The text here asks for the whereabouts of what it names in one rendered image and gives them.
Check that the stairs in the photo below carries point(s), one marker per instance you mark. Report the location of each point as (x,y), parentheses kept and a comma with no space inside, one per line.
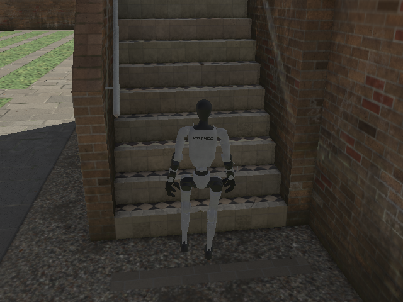
(172,54)

